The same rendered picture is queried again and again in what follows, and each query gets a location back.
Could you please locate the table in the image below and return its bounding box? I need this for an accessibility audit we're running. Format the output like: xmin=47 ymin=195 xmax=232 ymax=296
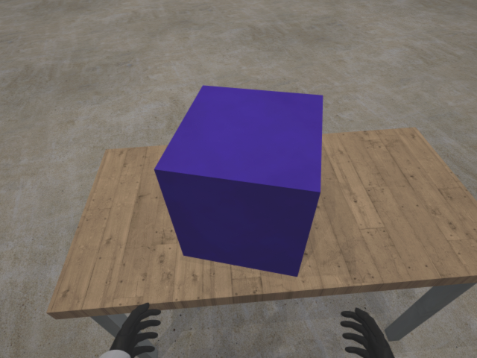
xmin=46 ymin=127 xmax=477 ymax=358

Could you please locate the right robot hand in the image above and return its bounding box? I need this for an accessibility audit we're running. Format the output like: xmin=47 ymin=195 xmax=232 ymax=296
xmin=341 ymin=307 xmax=395 ymax=358

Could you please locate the carton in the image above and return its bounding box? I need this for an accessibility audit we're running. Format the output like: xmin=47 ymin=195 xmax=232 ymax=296
xmin=154 ymin=85 xmax=323 ymax=277

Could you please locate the left robot hand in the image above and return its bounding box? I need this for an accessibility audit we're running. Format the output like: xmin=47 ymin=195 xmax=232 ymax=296
xmin=110 ymin=303 xmax=161 ymax=358

